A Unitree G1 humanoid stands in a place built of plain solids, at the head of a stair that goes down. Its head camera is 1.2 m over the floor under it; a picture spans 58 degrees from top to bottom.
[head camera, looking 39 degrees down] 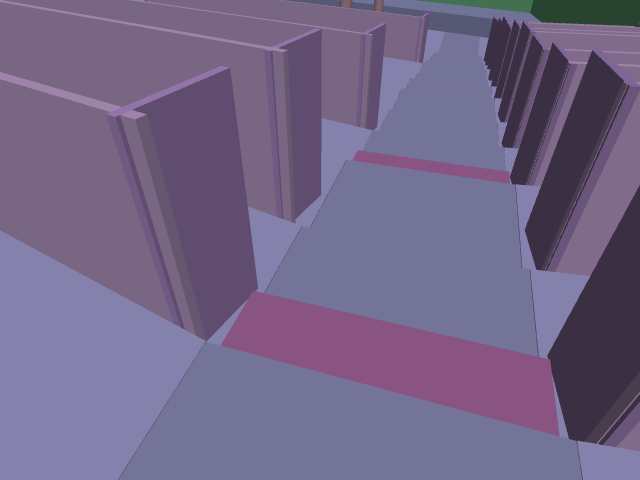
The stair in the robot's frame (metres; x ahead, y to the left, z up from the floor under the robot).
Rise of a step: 0.11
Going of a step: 0.49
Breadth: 1.16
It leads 17 degrees to the right of straight ahead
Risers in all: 3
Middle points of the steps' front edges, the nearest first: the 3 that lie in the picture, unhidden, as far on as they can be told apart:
0.76 -0.16 0.00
1.11 -0.27 -0.11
1.70 -0.46 -0.22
